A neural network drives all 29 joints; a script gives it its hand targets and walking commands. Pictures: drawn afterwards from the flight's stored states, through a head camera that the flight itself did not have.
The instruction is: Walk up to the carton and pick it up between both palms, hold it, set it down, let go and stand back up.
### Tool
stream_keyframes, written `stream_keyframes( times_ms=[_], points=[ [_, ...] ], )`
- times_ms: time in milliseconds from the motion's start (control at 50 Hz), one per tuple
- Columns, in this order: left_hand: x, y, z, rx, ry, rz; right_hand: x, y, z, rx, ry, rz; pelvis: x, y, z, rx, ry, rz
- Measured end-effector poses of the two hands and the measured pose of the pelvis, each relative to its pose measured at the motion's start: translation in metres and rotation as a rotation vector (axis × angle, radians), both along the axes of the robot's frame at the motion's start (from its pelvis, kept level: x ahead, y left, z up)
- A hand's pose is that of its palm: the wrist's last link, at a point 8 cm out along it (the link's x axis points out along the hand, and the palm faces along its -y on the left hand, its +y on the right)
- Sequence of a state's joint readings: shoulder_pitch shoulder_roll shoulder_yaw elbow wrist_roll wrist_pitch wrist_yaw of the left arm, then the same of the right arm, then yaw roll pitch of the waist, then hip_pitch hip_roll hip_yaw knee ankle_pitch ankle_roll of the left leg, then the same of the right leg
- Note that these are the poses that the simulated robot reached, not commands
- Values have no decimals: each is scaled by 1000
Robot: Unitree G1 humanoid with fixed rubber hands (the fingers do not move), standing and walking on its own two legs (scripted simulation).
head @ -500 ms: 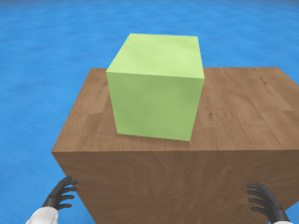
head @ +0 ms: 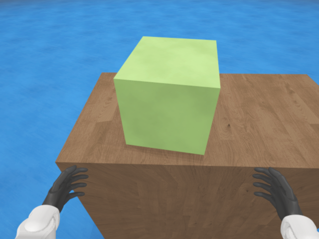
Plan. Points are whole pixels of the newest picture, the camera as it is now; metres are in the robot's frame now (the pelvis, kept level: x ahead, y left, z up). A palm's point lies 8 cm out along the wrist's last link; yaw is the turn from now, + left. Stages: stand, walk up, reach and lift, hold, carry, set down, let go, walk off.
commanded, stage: reach and lift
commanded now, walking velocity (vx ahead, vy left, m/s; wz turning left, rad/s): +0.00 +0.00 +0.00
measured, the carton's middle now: (171, 91) +0.56 -0.01 +0.12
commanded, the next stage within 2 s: none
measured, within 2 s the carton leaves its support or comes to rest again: neither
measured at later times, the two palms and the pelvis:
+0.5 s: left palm (61, 170) +0.24 +0.24 +0.12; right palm (270, 179) +0.23 -0.20 +0.12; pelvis +0.03 +0.02 +0.00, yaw +1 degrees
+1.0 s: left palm (72, 126) +0.33 +0.23 +0.17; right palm (269, 146) +0.31 -0.22 +0.14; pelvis +0.02 +0.02 +0.00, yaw +0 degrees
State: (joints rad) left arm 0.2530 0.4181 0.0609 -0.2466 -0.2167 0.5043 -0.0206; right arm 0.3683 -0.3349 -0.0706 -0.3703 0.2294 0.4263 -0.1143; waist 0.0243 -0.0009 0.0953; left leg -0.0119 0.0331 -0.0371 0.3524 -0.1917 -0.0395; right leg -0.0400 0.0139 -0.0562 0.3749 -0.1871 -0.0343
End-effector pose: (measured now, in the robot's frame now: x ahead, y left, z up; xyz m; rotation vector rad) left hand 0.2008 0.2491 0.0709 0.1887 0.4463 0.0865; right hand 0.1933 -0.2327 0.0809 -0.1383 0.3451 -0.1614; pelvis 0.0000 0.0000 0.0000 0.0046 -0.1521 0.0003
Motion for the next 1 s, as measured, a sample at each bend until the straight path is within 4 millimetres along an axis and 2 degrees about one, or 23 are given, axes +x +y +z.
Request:
stream_keyframes(
  times_ms=[100,180,280,360,540,640,760,880,1000],
  points=[
    [12,4,15,-43,-62,-29,16,20,10,25,-26,11,9,11,2,-3,22,5],
    [24,3,29,-50,-112,-63,26,27,17,40,-41,7,17,18,2,-7,40,7],
    [37,-5,47,-51,-173,-108,35,28,23,60,-57,-10,25,22,3,-12,58,8],
    [43,-10,51,-62,-179,-122,39,30,30,73,-80,-6,29,23,3,-12,67,8],
    [42,-13,55,-60,-173,-115,38,29,41,70,-123,0,28,21,4,-12,67,7],
    [45,-15,64,-64,-201,-122,37,22,42,64,-122,-20,23,20,4,-12,61,7],
    [70,-21,90,-52,-266,-156,58,16,45,79,-131,-42,18,20,4,-12,54,6],
    [106,-16,93,-48,-215,-136,88,13,53,109,-152,-53,19,20,4,-12,55,6],
    [129,-22,103,-53,-218,-147,113,12,59,147,-166,-59,22,20,4,-12,59,6]
  ],
)
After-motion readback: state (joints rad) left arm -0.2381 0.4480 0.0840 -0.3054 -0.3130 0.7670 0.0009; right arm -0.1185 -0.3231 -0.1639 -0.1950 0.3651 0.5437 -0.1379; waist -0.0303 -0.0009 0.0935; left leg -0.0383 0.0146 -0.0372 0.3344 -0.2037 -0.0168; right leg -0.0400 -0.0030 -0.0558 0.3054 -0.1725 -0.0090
